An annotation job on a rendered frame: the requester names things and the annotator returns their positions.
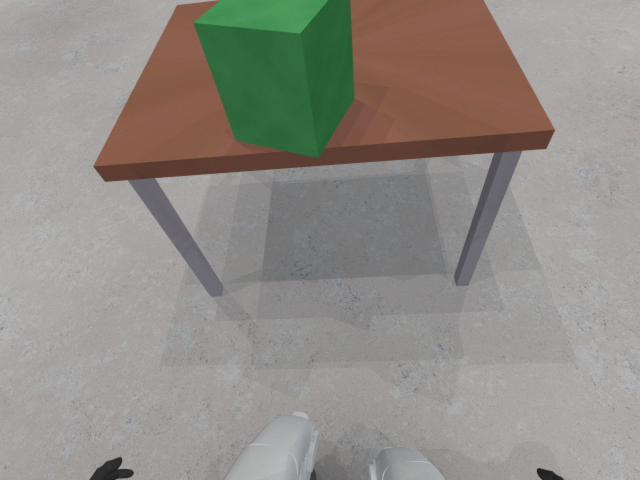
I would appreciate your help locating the table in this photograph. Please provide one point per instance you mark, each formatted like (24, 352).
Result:
(432, 78)

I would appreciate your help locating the right robot thigh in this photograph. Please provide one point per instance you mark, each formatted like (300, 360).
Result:
(402, 463)

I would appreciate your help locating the carton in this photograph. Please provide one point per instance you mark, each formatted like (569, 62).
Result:
(283, 69)

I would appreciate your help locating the left robot thigh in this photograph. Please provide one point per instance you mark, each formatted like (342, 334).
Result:
(284, 448)

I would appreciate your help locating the robot thigh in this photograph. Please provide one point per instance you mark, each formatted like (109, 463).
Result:
(402, 463)
(284, 448)

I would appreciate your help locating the robot left hand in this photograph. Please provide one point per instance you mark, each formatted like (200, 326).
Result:
(109, 471)

